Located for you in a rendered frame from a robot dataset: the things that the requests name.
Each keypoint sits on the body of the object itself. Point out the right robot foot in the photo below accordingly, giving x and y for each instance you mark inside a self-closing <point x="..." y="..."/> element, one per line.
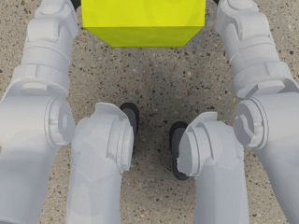
<point x="175" y="135"/>

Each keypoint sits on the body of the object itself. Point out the right robot upper arm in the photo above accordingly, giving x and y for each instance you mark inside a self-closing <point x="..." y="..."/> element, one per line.
<point x="269" y="124"/>

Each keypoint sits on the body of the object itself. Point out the robot left forearm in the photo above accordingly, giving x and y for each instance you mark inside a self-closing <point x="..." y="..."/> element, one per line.
<point x="46" y="54"/>

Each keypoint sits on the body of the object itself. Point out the robot right shin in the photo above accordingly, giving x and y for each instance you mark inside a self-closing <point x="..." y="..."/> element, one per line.
<point x="204" y="117"/>

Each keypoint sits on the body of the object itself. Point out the left robot hand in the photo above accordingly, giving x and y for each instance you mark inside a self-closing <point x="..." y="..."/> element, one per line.
<point x="76" y="4"/>

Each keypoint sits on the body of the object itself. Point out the carton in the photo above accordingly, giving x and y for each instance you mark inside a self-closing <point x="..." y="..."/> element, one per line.
<point x="144" y="23"/>

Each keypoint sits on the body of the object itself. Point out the left robot upper arm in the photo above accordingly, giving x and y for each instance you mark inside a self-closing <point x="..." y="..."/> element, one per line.
<point x="32" y="130"/>

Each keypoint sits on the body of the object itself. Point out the robot right forearm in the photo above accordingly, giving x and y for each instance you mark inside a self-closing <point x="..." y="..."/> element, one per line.
<point x="251" y="50"/>

